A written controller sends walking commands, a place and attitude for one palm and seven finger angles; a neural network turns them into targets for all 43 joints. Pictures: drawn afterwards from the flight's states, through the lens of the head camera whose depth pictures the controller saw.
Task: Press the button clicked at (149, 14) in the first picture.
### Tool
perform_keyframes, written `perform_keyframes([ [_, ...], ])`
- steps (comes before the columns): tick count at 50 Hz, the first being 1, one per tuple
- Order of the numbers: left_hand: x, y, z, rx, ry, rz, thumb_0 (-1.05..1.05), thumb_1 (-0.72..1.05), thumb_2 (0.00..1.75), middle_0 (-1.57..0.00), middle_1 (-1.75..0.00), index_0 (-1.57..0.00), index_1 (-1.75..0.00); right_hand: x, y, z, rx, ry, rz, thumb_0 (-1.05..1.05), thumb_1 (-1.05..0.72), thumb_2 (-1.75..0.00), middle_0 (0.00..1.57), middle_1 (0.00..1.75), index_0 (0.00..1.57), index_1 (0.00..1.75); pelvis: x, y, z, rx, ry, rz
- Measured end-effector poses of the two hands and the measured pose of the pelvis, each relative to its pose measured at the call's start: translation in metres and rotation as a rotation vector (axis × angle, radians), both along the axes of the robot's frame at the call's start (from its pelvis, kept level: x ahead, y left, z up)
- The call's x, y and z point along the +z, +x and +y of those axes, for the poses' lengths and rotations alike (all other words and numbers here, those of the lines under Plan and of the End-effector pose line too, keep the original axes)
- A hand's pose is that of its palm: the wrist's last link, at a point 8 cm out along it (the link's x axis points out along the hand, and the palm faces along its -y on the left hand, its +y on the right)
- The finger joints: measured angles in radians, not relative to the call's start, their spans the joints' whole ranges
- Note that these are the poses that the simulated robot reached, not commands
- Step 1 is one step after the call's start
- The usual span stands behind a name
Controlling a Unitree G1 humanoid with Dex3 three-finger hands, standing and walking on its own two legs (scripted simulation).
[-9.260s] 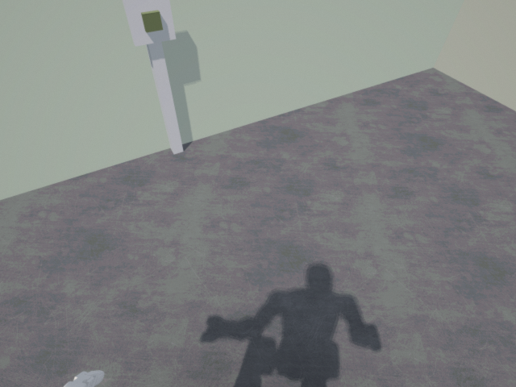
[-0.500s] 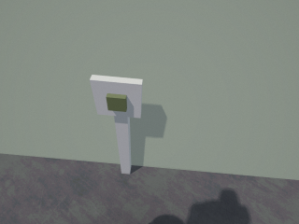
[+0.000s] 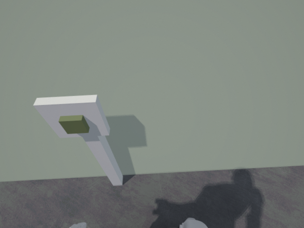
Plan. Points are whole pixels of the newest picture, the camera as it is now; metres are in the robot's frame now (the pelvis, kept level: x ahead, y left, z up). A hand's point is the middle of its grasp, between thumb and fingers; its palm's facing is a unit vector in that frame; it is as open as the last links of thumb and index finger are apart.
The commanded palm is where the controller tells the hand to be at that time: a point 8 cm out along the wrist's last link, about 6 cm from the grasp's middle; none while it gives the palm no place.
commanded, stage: come to a stop and stand still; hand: left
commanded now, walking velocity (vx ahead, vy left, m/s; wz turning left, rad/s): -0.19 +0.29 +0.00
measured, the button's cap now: (75, 123) +0.42 +0.26 +0.00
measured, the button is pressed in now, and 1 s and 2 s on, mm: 0 0 0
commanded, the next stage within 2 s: look again from close up in 1.44 s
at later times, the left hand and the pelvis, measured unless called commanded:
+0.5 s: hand out of the picture -0.06 +0.23 -0.15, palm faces +0.10 -0.98 -0.18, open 7.4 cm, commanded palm none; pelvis -0.06 +0.04 +0.03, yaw +1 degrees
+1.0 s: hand out of the picture -0.07 +0.15 -0.15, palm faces +0.04 -0.98 -0.17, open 7.3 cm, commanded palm none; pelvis -0.06 -0.01 +0.02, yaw +0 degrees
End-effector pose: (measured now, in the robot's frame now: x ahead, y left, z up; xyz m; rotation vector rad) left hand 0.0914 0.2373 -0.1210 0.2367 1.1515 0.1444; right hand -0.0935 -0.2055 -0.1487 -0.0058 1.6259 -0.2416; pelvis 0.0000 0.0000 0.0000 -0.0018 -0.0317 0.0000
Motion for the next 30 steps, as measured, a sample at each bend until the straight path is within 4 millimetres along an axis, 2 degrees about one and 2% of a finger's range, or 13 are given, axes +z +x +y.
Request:
perform_keyframes([
  [3,0.004,0.005,-0.014,0.002,-0.016,-0.031,0.01,0.92,0.90,-0.20,-0.30,-0.19,-0.30,0.000,0.025,-0.018,0.030,-0.023,-0.053,0.01,-0.91,-0.90,0.20,0.30,0.20,0.30,0.003,-0.007,-0.003,0.010,0.010,-0.006],
  [7,0.004,-0.006,-0.022,0.027,-0.047,-0.047,0.00,0.91,0.90,-0.20,-0.30,-0.20,-0.30,0.006,0.063,-0.034,0.090,-0.059,-0.160,0.01,-0.91,-0.90,0.20,0.29,0.20,0.30,0.007,-0.022,-0.002,0.022,0.018,-0.004],
  [10,0.000,-0.024,-0.017,0.051,-0.062,-0.044,0.00,0.91,0.90,-0.20,-0.30,-0.20,-0.30,0.015,0.086,-0.037,0.132,-0.087,-0.247,0.01,-0.91,-0.90,0.20,0.29,0.20,0.30,0.007,-0.035,0.003,0.028,0.017,-0.002],
  [13,-0.008,-0.046,-0.002,0.071,-0.069,-0.028,0.00,0.91,0.90,-0.20,-0.30,-0.20,-0.30,0.025,0.097,-0.032,0.159,-0.116,-0.330,0.00,-0.91,-0.90,0.20,0.29,0.20,0.30,0.005,-0.046,0.011,0.028,0.011,0.002],
  [15,-0.017,-0.062,0.011,0.083,-0.076,-0.011,0.00,0.91,0.90,-0.20,-0.30,-0.20,-0.30,0.028,0.094,-0.026,0.167,-0.138,-0.375,0.00,-0.91,-0.90,0.20,0.29,0.20,0.30,0.001,-0.053,0.019,0.025,-0.004,0.008],
  [17,-0.021,-0.080,0.023,0.100,-0.081,0.025,0.00,0.91,0.90,-0.20,-0.30,-0.20,-0.30,0.032,0.081,-0.016,0.161,-0.150,-0.383,0.00,-0.91,-0.90,0.20,0.29,0.20,0.30,0.002,-0.061,0.026,0.021,-0.006,0.004],
  [22,-0.008,-0.129,0.040,0.134,-0.088,0.109,0.01,0.91,0.90,-0.20,-0.30,-0.19,-0.30,0.042,0.045,0.013,0.162,-0.111,-0.304,0.00,-0.91,-0.90,0.20,0.29,0.20,0.30,0.021,-0.065,0.036,0.019,-0.023,0.021],
  [27,-0.003,-0.177,0.043,0.147,-0.085,0.233,0.01,0.91,0.90,-0.20,-0.30,-0.19,-0.30,0.043,0.019,0.034,0.125,-0.073,-0.264,0.01,-0.91,-0.90,0.20,0.30,0.20,0.30,0.028,-0.064,0.040,0.010,-0.014,0.041],
  [30,-0.001,-0.193,0.038,0.134,-0.086,0.304,0.01,0.91,0.90,-0.20,-0.30,-0.19,-0.30,0.041,0.000,0.041,0.092,-0.055,-0.229,0.01,-0.91,-0.90,0.20,0.30,0.21,0.30,0.029,-0.064,0.038,0.002,-0.004,0.045],
])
